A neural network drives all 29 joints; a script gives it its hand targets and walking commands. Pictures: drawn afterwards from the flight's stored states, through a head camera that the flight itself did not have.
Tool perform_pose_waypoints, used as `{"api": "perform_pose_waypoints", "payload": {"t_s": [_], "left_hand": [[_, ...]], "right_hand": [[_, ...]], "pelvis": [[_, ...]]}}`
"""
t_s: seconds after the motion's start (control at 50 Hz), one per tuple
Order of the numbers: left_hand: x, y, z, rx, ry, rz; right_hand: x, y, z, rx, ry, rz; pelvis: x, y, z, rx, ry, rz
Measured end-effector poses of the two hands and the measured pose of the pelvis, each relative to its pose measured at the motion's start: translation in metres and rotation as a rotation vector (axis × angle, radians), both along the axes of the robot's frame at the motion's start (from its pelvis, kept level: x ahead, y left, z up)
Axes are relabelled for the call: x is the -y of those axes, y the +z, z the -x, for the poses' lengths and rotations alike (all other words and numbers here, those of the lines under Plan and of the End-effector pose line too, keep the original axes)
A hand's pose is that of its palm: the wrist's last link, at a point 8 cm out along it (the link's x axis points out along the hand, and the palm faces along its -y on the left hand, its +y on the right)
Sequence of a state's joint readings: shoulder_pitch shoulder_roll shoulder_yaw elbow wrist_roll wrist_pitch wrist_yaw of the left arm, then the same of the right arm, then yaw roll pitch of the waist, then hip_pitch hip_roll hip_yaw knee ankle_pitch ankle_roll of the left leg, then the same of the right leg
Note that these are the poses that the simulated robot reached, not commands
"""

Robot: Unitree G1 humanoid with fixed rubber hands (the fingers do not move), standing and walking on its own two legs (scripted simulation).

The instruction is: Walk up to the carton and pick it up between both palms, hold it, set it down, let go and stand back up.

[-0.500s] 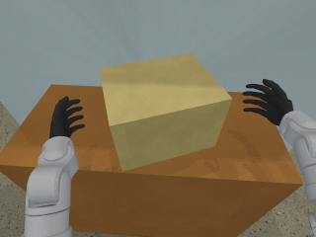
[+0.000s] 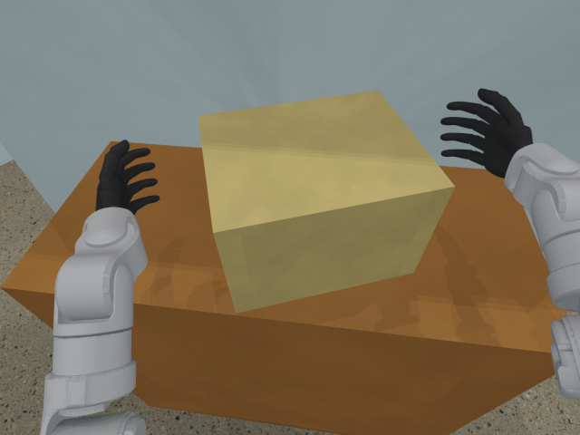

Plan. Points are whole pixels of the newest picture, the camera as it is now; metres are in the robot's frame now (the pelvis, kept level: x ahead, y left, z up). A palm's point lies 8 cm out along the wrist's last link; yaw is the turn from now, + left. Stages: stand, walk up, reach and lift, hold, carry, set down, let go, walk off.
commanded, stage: reach and lift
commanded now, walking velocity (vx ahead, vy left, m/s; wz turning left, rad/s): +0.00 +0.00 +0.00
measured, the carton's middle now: (309, 197) +0.45 +0.05 +0.08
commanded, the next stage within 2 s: none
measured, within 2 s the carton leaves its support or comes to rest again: neither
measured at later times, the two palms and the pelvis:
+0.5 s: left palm (123, 163) +0.36 +0.28 +0.20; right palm (496, 109) +0.49 -0.17 +0.23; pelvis +0.00 +0.00 +0.00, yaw +0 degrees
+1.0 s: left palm (133, 181) +0.38 +0.29 +0.15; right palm (481, 143) +0.50 -0.18 +0.17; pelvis +0.00 +0.00 +0.00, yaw +0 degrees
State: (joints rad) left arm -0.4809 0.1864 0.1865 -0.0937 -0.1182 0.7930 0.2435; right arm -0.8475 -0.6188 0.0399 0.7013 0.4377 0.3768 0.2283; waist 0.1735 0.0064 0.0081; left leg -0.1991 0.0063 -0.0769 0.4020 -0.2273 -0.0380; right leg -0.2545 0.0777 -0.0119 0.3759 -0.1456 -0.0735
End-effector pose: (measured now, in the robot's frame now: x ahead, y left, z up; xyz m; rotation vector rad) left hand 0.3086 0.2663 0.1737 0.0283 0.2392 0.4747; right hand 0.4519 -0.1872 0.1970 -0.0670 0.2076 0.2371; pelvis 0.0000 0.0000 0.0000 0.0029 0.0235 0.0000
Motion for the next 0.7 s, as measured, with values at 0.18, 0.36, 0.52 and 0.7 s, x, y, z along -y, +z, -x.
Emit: {"api": "perform_pose_waypoints", "payload": {"t_s": [0.18, 0.36, 0.52, 0.7], "left_hand": [[-0.005, 0.011, -0.019, 0.0, -0.002, 0.008], [-0.007, 0.02, -0.039, -0.005, -0.006, 0.026], [-0.011, 0.024, -0.055, -0.017, -0.001, 0.04], [-0.014, 0.008, -0.063, -0.046, 0.003, 0.056]], "right_hand": [[-0.007, 0.015, -0.016, -0.005, -0.007, -0.017], [-0.012, 0.027, -0.028, -0.017, -0.015, -0.026], [-0.017, 0.032, -0.039, -0.03, -0.02, -0.04], [-0.013, 0.018, -0.045, -0.062, -0.039, -0.045]], "pelvis": [[0.0, 0.0, -0.002, -0.02, 0.0, 0.0], [0.0, 0.0, -0.003, -0.041, 0.0, 0.0], [0.001, -0.001, -0.003, -0.071, 0.0, -0.001], [0.001, -0.001, -0.003, -0.096, 0.0, -0.002]]}}
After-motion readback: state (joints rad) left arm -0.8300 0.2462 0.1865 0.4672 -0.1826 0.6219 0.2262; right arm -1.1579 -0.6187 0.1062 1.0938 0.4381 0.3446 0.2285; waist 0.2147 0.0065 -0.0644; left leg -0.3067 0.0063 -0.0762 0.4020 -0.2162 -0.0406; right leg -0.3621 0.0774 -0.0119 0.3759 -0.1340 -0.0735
